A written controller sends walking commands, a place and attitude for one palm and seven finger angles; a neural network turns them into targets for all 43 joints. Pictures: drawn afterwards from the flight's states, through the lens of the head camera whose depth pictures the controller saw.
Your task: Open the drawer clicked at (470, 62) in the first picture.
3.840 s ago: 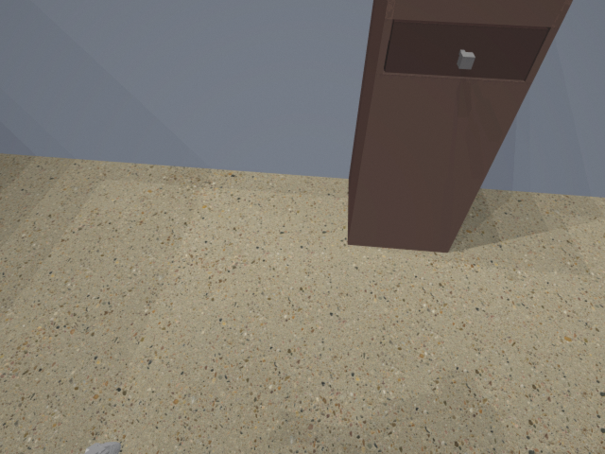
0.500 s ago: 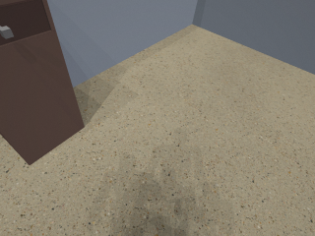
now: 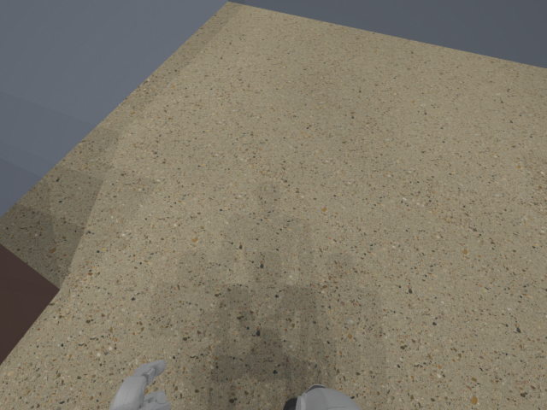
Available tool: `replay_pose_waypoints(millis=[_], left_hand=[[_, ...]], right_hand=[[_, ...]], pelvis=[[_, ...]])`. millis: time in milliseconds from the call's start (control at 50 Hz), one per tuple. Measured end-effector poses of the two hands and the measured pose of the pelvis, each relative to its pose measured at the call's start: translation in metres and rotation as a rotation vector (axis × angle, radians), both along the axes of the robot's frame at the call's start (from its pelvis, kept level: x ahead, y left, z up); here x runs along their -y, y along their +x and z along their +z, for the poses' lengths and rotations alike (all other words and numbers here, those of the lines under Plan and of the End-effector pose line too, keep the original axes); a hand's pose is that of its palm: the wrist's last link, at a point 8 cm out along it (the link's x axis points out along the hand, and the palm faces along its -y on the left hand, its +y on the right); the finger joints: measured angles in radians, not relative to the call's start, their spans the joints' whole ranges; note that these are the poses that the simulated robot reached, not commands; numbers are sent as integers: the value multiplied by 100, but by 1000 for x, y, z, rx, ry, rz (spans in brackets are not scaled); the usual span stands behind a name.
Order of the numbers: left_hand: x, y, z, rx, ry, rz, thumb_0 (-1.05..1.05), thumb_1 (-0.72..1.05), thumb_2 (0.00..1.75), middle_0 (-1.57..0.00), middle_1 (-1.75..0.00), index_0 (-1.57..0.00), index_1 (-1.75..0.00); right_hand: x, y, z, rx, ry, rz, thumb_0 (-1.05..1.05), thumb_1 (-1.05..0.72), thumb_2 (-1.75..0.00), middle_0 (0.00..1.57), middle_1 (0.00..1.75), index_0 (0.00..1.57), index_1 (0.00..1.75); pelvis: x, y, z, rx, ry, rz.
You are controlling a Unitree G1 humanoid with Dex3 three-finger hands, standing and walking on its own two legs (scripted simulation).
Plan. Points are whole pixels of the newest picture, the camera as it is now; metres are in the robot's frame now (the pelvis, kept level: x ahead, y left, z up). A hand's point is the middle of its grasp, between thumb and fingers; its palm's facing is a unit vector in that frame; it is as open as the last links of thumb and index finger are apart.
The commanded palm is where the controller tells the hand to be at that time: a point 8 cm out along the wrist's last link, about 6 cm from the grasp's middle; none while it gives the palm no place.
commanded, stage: walk to a spot facing it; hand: left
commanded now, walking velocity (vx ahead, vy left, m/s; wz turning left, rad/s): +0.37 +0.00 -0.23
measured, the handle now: out of the picture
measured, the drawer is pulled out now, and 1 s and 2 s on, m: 0.00 0.00 0.00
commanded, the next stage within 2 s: turn to face it in 0.64 s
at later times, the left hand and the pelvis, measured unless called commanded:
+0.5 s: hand (132, 351) +0.23 +0.25 -0.16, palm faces -0.08 -0.99 -0.14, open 7.4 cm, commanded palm none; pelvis +0.22 +0.06 +0.02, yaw -11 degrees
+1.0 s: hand (218, 218) +0.49 +0.12 -0.13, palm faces -0.35 -0.91 -0.20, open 7.4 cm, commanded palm none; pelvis +0.31 +0.01 +0.02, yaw -18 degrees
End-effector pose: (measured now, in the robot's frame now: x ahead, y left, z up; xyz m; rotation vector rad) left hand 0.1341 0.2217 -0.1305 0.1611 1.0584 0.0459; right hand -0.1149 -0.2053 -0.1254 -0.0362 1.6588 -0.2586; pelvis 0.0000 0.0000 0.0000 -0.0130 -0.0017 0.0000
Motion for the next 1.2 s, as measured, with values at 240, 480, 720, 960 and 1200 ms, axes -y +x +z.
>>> replay_pose_waypoints(millis=[240, 480, 720, 960, 1200], left_hand=[[-39, 11, 18, -203, 74, 60, -1, 93, 90, -20, -30, -20, -30], [-76, 81, -7, -365, 9, 31, 1, 91, 90, -20, -30, -20, -30], [-52, 259, 13, -201, 30, -164, 0, 91, 90, -19, -30, -19, -30], [45, 366, 26, 5, 64, -350, 0, 91, 90, -19, -30, -20, -30], [2, 329, 2, -45, -2, -133, 0, 91, 90, -20, -30, -20, -30]], right_hand=[[16, 298, 27, 549, -69, 134, 0, -92, -90, 20, 29, 20, 30], [-28, 415, 42, 637, -141, 138, 0, -91, -90, 20, 29, 20, 30], [-26, 329, 35, 329, -184, -148, -1, -94, -90, 20, 30, 20, 30], [-36, 286, -8, 129, -25, -318, 0, -92, -90, 20, 29, 20, 30], [-10, 388, 3, 298, -87, -102, 2, -93, -90, 20, 30, 20, 30]], pelvis=[[-16, 105, 25, -11, -15, -73], [-62, 212, 19, 19, -24, -180], [-60, 268, 32, -3, -15, -315], [-16, 304, 15, -1, 2, -335], [-34, 312, 9, 22, -18, -182]])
